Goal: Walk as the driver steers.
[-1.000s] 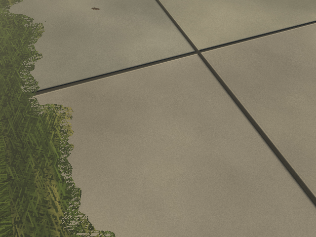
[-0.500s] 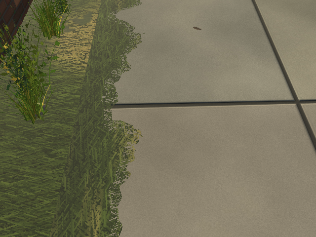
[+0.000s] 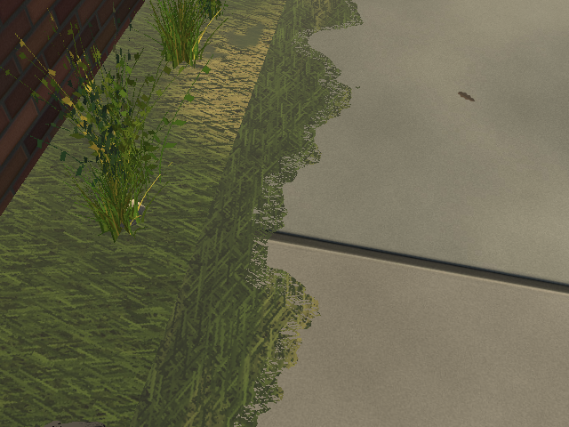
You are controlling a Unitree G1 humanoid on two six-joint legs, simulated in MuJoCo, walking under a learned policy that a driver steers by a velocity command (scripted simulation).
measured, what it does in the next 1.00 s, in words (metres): walks ahead: right foot, then left foot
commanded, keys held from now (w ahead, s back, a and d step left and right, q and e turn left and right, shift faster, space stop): w+q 0.04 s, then w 0.38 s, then w+e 0.58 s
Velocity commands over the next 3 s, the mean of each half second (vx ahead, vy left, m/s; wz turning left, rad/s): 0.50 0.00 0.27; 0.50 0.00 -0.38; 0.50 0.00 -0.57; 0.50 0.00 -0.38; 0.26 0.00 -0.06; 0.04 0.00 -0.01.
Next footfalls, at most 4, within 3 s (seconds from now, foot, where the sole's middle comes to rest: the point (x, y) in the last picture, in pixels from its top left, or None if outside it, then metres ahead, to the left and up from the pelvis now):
0.22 right None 0.30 -0.15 -0.78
0.70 left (225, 387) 0.55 0.12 -0.78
1.22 right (341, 295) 0.79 -0.18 -0.78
1.70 left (311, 195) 1.14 -0.13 -0.78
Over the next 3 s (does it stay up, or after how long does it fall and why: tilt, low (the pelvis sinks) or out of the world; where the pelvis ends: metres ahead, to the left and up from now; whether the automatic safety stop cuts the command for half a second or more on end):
stays up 1.25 -0.38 -0.01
